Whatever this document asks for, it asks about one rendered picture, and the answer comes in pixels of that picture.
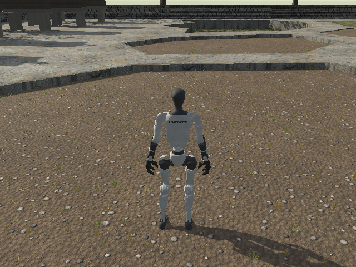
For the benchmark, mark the right robot forearm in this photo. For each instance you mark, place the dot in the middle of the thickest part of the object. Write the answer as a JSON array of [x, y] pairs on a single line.
[[203, 150]]

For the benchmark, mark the robot left foot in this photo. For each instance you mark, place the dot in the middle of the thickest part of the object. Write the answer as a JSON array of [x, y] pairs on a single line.
[[163, 224]]

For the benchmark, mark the left robot thigh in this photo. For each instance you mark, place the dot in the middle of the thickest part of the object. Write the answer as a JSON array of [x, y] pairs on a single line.
[[164, 163]]

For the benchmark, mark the robot left upper arm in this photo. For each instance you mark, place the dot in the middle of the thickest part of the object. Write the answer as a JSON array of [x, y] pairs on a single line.
[[158, 126]]

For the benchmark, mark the robot left hand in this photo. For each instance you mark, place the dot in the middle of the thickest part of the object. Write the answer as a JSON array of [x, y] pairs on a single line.
[[148, 166]]

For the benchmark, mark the robot right upper arm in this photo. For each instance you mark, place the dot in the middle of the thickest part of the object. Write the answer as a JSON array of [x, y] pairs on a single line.
[[197, 126]]

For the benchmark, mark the left robot forearm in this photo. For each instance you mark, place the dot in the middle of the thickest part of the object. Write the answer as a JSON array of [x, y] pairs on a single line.
[[152, 150]]

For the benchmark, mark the robot right hand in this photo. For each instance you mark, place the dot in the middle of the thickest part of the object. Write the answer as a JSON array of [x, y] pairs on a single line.
[[206, 168]]

